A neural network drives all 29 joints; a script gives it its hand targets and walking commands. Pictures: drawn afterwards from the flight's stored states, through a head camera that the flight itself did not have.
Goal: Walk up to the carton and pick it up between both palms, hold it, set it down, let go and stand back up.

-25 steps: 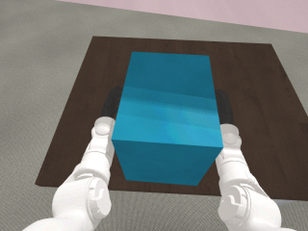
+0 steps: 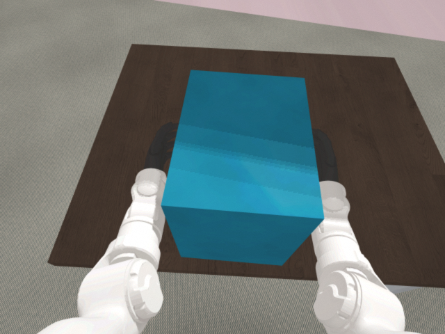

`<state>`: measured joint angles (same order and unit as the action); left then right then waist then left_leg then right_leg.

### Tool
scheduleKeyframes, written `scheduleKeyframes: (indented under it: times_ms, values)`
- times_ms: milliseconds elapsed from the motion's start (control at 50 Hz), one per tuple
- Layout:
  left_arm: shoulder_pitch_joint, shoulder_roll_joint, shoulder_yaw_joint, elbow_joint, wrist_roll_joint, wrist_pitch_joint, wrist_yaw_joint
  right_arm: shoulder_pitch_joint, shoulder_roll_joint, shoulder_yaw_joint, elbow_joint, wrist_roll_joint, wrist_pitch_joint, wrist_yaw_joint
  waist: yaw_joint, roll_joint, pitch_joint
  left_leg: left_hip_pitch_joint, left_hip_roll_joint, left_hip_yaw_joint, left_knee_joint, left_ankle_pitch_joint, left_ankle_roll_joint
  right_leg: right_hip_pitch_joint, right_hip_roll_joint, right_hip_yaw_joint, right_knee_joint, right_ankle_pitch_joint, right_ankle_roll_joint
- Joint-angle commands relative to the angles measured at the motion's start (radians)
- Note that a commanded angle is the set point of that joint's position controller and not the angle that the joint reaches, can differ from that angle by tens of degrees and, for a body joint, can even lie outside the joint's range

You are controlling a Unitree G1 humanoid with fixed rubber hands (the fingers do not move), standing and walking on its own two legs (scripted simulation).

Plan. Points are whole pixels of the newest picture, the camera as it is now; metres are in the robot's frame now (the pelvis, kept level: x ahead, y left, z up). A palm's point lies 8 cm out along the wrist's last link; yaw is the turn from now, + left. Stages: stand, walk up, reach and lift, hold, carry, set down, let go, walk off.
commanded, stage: set down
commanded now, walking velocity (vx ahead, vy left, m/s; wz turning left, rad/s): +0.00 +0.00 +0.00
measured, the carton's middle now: (238, 173) +0.41 -0.02 -0.01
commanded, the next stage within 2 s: none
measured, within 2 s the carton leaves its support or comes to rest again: neither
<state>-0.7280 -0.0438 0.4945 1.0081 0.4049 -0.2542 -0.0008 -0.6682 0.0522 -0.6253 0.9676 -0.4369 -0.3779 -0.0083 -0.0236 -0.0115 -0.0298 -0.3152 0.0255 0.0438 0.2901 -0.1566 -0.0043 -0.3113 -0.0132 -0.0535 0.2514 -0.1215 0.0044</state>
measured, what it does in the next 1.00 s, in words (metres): stands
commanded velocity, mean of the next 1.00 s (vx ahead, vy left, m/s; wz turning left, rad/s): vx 0.00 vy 0.00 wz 0.00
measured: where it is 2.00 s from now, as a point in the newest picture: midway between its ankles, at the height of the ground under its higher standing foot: outside the picture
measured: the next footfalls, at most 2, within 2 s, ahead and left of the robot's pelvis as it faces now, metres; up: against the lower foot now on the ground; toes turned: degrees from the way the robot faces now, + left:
none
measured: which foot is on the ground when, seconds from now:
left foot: down 0.00-1.00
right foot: down 0.00-1.00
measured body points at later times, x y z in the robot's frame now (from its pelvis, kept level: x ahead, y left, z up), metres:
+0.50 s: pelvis +0.00 +0.00 -0.01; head +0.08 +0.01 +0.44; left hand +0.43 +0.14 +0.01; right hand +0.41 -0.18 +0.02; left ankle -0.02 +0.12 -0.75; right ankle -0.01 -0.12 -0.75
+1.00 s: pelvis -0.03 +0.00 -0.03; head +0.05 +0.00 +0.41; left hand +0.43 +0.18 +0.04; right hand +0.42 -0.24 +0.04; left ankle -0.03 +0.12 -0.75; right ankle -0.01 -0.12 -0.75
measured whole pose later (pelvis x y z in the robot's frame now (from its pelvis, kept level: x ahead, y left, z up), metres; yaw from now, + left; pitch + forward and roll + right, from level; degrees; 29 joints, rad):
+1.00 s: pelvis -0.03 +0.00 -0.03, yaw -2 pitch +22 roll -1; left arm -0.96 0.24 -0.06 1.38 -0.30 -0.30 0.06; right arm -0.95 -0.33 0.09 1.36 0.39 -0.27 -0.02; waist 0.01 0.03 -0.26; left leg -0.74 0.05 0.02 0.65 -0.29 0.00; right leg -0.76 0.01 -0.03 0.57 -0.21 0.00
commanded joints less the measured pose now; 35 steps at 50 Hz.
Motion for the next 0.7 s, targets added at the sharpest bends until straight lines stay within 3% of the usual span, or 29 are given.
scheduleKeyframes:
  times_ms: [0,180,300,360,400,460,520,580,620,680]
  values:
    - [-0.436,-0.428,-0.185,-0.004,0.036,-0.015,-0.048,-0.433,0.475,0.258,0.018,-0.056,-0.015,0.097,-0.007,-0.012,-0.433,0.08,-0.005,0.057,-0.009,0.197,-0.009,0.279,0.015,-0.036,0.057,0.297,0.028]
    - [-0.411,-0.383,-0.164,0.006,0.044,-0.029,-0.039,-0.409,0.435,0.24,0.032,-0.057,-0.018,0.094,0.002,-0.001,-0.427,0.066,-0.006,0.059,-0.004,0.199,-0.01,0.275,0.016,-0.029,0.062,0.304,0.024]
    - [-0.4,-0.193,-0.094,0.007,0.023,-0.029,-0.004,-0.394,0.268,0.202,0.037,-0.016,-0.008,0.065,0.019,-0.001,-0.45,0.056,-0.011,0.066,0.012,0.203,-0.014,0.288,0.02,-0.015,0.079,0.321,0.027]
    - [-0.421,0.006,-0.108,-0.005,-0.06,-0.042,0.053,-0.387,0.029,0.223,0.06,0.085,-0.004,0.012,0.01,0.012,-0.516,0.046,-0.015,0.068,0.054,0.235,-0.029,0.274,0.028,0.002,0.105,0.351,0.023]
    - [-0.472,0.133,-0.165,0.019,-0.162,-0.067,0.105,-0.413,-0.11,0.302,0.112,0.214,-0.002,-0.038,0.016,0.03,-0.564,0.006,-0.018,0.063,0.102,0.247,-0.038,0.225,0.036,0.021,0.134,0.357,0.019]
    - [-0.541,0.197,-0.252,0.123,-0.306,-0.115,0.15,-0.493,-0.173,0.439,0.18,0.398,0.003,-0.078,0.034,0.053,-0.702,-0.049,-0.016,0.042,0.194,0.277,-0.055,0.137,0.048,0.044,0.197,0.373,0.013]
    - [-0.564,0.239,-0.32,0.222,-0.411,-0.15,0.151,-0.546,-0.25,0.506,0.216,0.511,-0.007,-0.097,0.033,0.056,-0.808,-0.042,-0.008,0.02,0.284,0.372,-0.072,0.079,0.058,0.045,0.259,0.45,0.01]
    - [-0.583,0.265,-0.368,0.292,-0.467,-0.162,0.137,-0.569,-0.322,0.538,0.284,0.583,-0.023,-0.101,0.021,0.074,-0.827,0.011,0.002,0.006,0.344,0.463,-0.093,-0.009,0.071,0.026,0.286,0.462,0.01]
    - [-0.576,0.294,-0.376,0.354,-0.503,-0.16,0.127,-0.592,-0.35,0.576,0.312,0.622,-0.019,-0.098,0.033,0.041,-0.78,-0.027,0.0,0.017,0.341,0.367,-0.086,-0.076,0.072,0.024,0.274,0.344,0.012]
    - [-0.617,0.31,-0.427,0.331,-0.546,-0.167,0.111,-0.614,-0.426,0.59,0.34,0.673,-0.037,-0.095,0.002,0.054,-0.833,-0.003,0.0,0.003,0.379,0.471,-0.106,-0.078,0.078,0.011,0.322,0.443,0.01]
